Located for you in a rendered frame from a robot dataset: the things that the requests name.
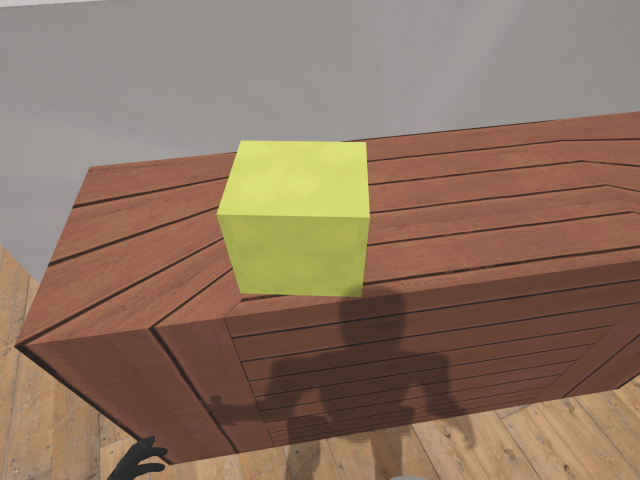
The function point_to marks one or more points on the pedestal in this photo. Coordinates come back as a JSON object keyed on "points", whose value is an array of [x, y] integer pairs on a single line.
{"points": [[502, 269]]}

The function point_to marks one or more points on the robot left hand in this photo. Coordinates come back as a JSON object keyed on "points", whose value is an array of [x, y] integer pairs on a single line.
{"points": [[128, 468]]}

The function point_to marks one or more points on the carton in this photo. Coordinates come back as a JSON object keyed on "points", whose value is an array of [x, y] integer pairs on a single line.
{"points": [[295, 217]]}

